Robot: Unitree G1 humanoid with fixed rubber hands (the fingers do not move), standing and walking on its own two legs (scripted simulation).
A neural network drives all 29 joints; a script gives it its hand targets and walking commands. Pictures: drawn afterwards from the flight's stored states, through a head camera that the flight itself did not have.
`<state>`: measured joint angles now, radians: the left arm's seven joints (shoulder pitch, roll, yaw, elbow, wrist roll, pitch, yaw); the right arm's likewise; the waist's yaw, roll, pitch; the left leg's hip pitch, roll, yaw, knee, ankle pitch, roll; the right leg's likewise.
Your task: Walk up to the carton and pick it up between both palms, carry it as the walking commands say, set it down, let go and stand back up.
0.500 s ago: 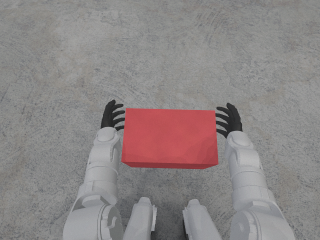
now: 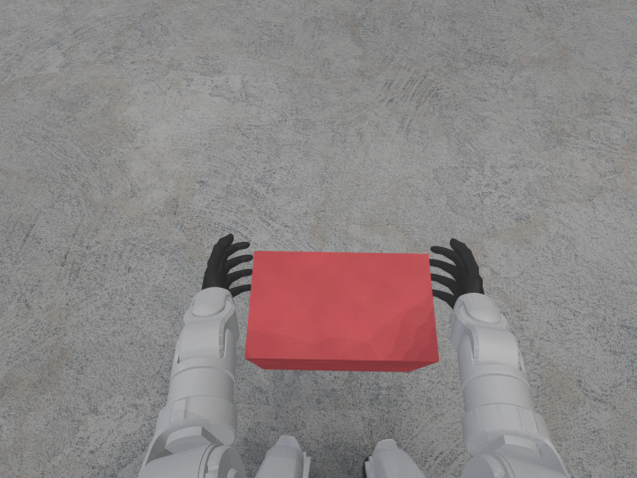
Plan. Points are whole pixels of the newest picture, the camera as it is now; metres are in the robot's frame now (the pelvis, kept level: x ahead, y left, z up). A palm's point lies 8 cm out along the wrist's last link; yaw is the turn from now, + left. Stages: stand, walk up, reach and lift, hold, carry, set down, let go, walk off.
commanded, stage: reach and lift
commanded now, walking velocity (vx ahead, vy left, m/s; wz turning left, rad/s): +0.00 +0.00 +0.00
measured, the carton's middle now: (338, 316) +0.36 +0.00 -0.13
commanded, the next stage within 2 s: none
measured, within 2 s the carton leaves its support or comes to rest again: neither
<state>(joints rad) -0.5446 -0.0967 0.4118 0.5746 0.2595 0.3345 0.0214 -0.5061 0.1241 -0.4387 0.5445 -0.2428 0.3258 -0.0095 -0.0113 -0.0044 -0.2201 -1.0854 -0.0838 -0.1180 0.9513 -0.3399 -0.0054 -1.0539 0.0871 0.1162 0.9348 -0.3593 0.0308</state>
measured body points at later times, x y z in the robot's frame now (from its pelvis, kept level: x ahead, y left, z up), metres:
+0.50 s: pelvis +0.02 +0.00 +0.05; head +0.09 +0.00 +0.50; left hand +0.36 +0.16 +0.03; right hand +0.35 -0.17 +0.03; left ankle +0.04 +0.11 -0.67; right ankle +0.03 -0.13 -0.67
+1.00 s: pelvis +0.03 -0.01 +0.08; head +0.01 +0.00 +0.53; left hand +0.34 +0.16 +0.09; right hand +0.34 -0.17 +0.09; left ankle +0.04 +0.11 -0.67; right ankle +0.03 -0.13 -0.67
